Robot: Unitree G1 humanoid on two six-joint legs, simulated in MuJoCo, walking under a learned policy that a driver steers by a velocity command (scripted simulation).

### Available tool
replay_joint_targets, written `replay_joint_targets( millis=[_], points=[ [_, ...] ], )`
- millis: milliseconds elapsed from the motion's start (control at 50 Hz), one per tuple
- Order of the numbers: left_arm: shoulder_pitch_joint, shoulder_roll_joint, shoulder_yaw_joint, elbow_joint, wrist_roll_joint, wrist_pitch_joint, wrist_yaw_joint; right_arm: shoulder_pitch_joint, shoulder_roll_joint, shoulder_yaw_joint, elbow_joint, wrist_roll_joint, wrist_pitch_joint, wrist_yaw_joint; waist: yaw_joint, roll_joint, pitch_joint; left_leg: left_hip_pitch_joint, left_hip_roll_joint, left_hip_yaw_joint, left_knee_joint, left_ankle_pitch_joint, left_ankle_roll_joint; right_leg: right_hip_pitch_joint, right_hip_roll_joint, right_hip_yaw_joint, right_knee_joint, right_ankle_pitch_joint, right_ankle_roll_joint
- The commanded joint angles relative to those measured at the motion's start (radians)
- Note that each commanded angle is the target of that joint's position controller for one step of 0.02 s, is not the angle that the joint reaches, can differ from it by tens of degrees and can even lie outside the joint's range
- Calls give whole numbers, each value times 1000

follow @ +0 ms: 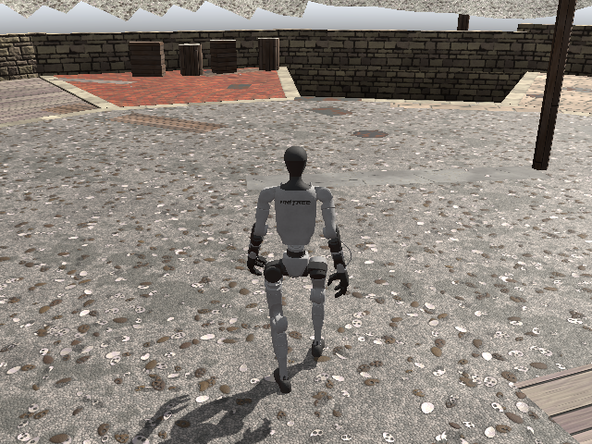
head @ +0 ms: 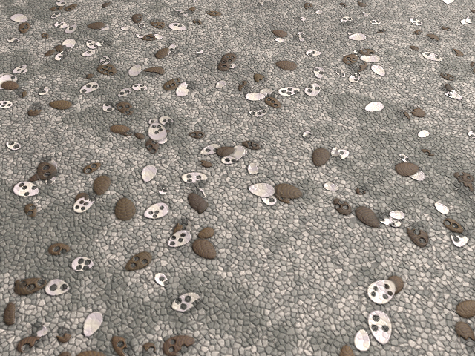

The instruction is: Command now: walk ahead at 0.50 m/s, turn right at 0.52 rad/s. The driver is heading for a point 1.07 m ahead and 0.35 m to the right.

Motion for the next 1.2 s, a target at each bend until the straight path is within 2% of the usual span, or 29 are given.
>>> replay_joint_targets(
  millis=[20, 100, 120, 140, 160, 180, 200, 220, 240, 260, 300, 420, 580, 620, 660, 680, 700, 720, 740, 760, 780, 840, 860, 940, 1020, 1100, 1160, 1180, 1200],
  points=[
    [-110, 29, -4, -94, 5, -12, -8, 43, -139, -25, -30, -3, -1, -12, -3, 101, 54, 1, 297, -58, -40, 577, 81, 14, 32, -63, -90, -28, -31],
    [23, 70, 19, -69, 10, -14, 2, 24, -191, -40, -37, -9, 28, -23, 73, 137, -39, 79, 314, -3, 261, 1054, 69, 208, 148, -119, -137, -224, -114],
    [129, 92, 33, -39, 10, -21, 7, 17, -205, -45, -46, -8, 39, -19, 114, 132, -102, 49, 312, 0, 435, 1026, 63, 331, 181, -113, -184, -242, -140],
    [283, 141, 58, 6, 20, -29, 20, -5, -209, -47, -66, -4, 43, -13, 191, 75, -181, -102, 293, 11, 697, 821, 31, 558, 149, -23, -274, -233, -183],
    [305, 258, 93, -12, 18, -23, 34, 3, -116, -32, -138, 22, 33, 0, 163, -182, -288, -533, 133, 19, 1116, 106, -36, 888, -152, 472, -340, -304, -304],
    [296, 310, 98, -38, 1, -10, 34, -53, -164, -39, -194, 16, 19, 14, 145, -111, -354, -738, 2, -212, 1287, -244, -53, 948, -282, 840, -486, -195, -397],
    [270, 274, 89, -23, -8, -4, 45, -168, -157, -36, -213, 10, 10, 19, 147, 11, -217, -832, 77, -295, 1268, -148, -43, 870, -246, 653, -489, -153, -359],
    [225, 214, 75, -13, -19, -11, 50, -153, -144, -30, -212, 15, -1, 19, 98, 52, -95, -801, 123, -291, 1148, -64, -38, 709, -210, 527, -501, -61, -305],
    [188, 176, 64, -15, -19, -21, 53, -151, -139, -32, -207, 3, 5, 17, 53, 88, -51, -743, 155, -300, 1044, -42, -40, 619, -142, 439, -505, 41, -251],
    [150, 155, 57, -23, -30, -29, 56, -121, -131, -30, -197, -20, 25, 15, 19, 88, -44, -672, 162, -297, 998, -23, -51, 542, -95, 374, -523, 84, -225],
    [165, 145, 49, -23, -35, -52, 53, -105, -126, -29, -202, -35, 59, 22, -1, 40, -59, -609, 166, -293, 946, -27, -75, 484, -55, 331, -521, 222, -228],
    [294, 186, 57, -18, -30, -58, 48, -321, -128, -25, -290, -27, 83, 33, 67, -6, -27, -744, 150, -274, 697, 156, -112, 523, -18, 351, -557, 128, -185],
    [401, 201, 58, -21, -15, -52, 61, -529, -137, -5, -388, -12, 61, 45, 136, -38, -10, -745, 72, -282, 422, 230, -80, 675, -39, 421, -464, 259, -163],
    [370, 218, 61, -35, -12, -53, 68, -487, -156, -7, -392, -7, 51, 43, 102, -52, -14, -628, 54, -294, 346, 200, -58, 653, -45, 443, -426, 300, -132],
    [305, 243, 66, -56, -12, -58, 63, -315, -196, -24, -345, -3, 40, 28, 19, -49, -76, -349, 1, -274, 284, 132, -25, 569, -11, 434, -291, 454, -86],
    [285, 239, 65, -59, -21, -65, 53, -176, -225, -36, -311, -8, 27, 15, -55, 6, -151, -149, 28, -290, 219, 163, 2, 508, 53, 386, -103, 439, -62],
    [297, 163, 44, -91, -32, -74, 44, -17, -297, -52, -307, -32, 21, -4, -105, 108, -305, 87, 254, -513, 191, -53, 48, 380, 116, 317, 174, 163, -40],
    [433, 80, 28, -116, -60, -68, 47, -41, -377, -67, -316, -46, 33, -5, -10, 350, -393, 271, 507, -985, 70, -104, 166, 82, 268, 210, 427, -556, -10],
    [411, 172, 35, -86, -19, -51, 57, -108, -292, -60, -325, -27, 47, 1, 11, 202, -289, 146, 480, -1037, 41, -260, 173, -7, 164, 201, 521, -486, -21],
    [333, 183, 40, -86, -9, -45, 48, -174, -201, -37, -338, -18, 49, 3, 16, 89, -145, -7, 426, -856, 20, -242, 148, 0, 122, 187, 505, -382, -16],
    [290, 166, 37, -94, -8, -41, 38, -206, -162, -25, -331, -17, 47, 8, 26, 58, -79, -102, 371, -702, 1, -101, 125, 23, 90, 174, 461, -327, -8],
    [272, 136, 33, -102, 8, -12, 12, -145, -147, -18, -287, -8, 22, 11, 41, 138, -32, -203, 288, -452, -22, 236, 78, 78, 53, 152, 417, -287, 6],
    [268, 127, 30, -115, 5, -4, 6, -139, -164, -24, -281, -2, 13, 15, 52, 164, -62, -180, 304, -432, -30, 263, 97, 60, 55, 141, 415, -277, 13],
    [136, 110, 20, -156, 10, -4, -8, -76, -156, -24, -242, -1, -4, 26, 31, 113, -26, -155, 280, -316, -71, 375, 117, -44, 54, 153, 323, -176, 28],
    [-3, 81, -4, -194, 9, -15, -17, -50, -163, -23, -211, 1, 0, 32, 9, 115, -1, -160, 239, -213, -90, 398, 104, 8, 63, 83, 46, -52, 39],
    [-102, 83, -17, -228, 11, -23, -18, 22, -206, -31, -168, 4, 13, 27, -12, 125, 10, -99, 286, -205, -69, 451, 103, 97, 61, 9, -131, -90, 12],
    [-40, 102, -11, -209, 21, -35, -3, 40, -231, -35, -138, 5, 33, 22, 28, 135, -30, -21, 300, -188, 85, 736, 91, 225, 109, -27, -221, -193, -38],
    [87, 110, -3, -164, 27, -47, 4, 38, -227, -31, -131, 11, 41, 21, 89, 110, -97, -42, 270, -150, 245, 810, 74, 391, 139, -40, -300, -155, -61],
    [251, 156, 16, -108, 41, -56, 16, 37, -201, -21, -143, 13, 41, 21, 149, 70, -206, -171, 231, -125, 447, 664, 51, 638, 81, 33, -300, -166, -91]
  ],
)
